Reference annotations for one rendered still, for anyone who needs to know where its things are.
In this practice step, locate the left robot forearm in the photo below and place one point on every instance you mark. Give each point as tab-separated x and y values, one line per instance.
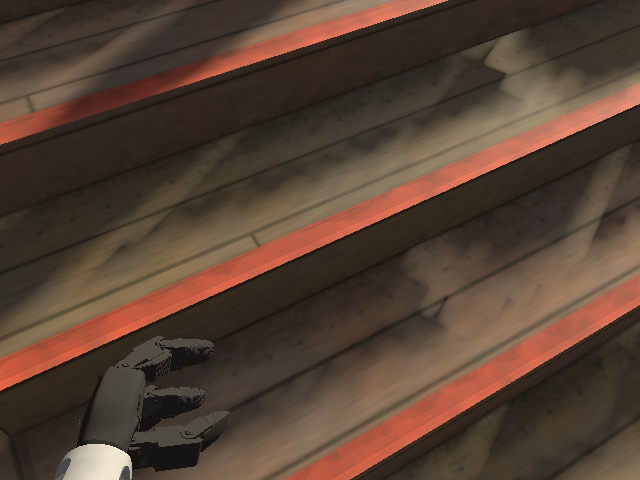
95	462

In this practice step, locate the left robot hand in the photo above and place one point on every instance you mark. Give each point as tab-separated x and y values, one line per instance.
121	407

